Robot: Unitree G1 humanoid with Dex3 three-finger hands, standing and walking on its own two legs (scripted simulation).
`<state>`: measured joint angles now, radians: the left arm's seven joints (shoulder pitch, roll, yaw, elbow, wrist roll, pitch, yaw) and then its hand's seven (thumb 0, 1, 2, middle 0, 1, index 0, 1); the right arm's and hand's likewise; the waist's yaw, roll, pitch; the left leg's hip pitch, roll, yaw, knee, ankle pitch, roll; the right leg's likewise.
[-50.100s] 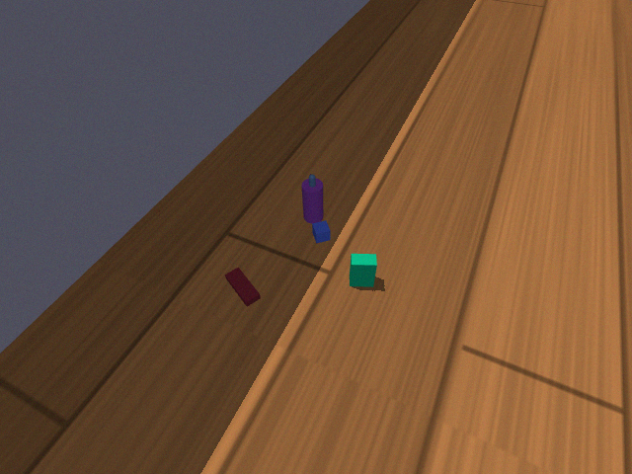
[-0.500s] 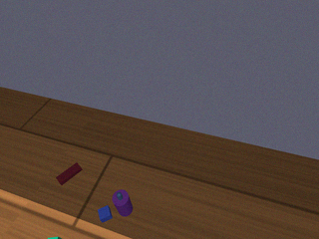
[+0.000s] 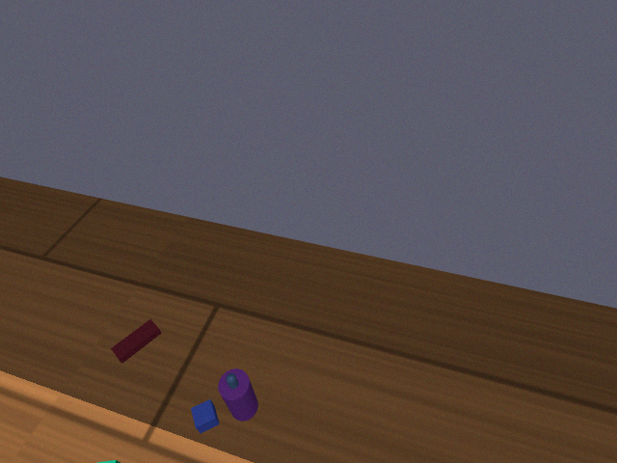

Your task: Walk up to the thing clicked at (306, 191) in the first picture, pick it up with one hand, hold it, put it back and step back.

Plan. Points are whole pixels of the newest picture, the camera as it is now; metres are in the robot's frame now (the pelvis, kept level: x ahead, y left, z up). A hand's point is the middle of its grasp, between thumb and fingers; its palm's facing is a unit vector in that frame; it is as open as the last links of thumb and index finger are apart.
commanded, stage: stand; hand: left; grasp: from the side
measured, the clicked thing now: (237, 392) +0.45 +0.26 -0.66
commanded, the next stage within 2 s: step back in 1.12 s
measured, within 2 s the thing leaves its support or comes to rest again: neither
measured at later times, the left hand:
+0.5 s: hand out of the picture +0.08 +0.25 -0.16, palm faces -0.03 -0.94 -0.34, open 7.4 cm
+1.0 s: hand out of the picture +0.10 +0.25 -0.16, palm faces -0.03 -0.94 -0.34, open 7.4 cm
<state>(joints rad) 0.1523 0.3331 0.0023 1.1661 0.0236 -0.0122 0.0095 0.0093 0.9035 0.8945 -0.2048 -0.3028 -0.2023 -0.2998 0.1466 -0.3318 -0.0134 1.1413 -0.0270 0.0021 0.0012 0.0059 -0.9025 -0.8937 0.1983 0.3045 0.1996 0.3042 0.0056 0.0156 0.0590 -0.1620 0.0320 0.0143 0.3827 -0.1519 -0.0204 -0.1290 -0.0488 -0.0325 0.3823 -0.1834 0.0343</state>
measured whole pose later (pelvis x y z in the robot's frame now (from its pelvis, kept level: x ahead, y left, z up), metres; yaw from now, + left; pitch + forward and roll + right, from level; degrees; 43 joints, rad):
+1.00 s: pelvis +0.03 +0.00 +0.00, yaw -1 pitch -2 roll +0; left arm 0.10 0.33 0.01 1.16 0.01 -0.01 0.00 0.01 0.90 0.89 -0.20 -0.30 -0.20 -0.30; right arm 0.10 -0.34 0.00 1.15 -0.02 -0.01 0.00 0.01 -0.90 -0.89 0.20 0.30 0.20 0.30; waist 0.00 0.00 0.06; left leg -0.12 0.03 0.03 0.33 -0.17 -0.02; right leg -0.09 -0.05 -0.02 0.32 -0.19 0.04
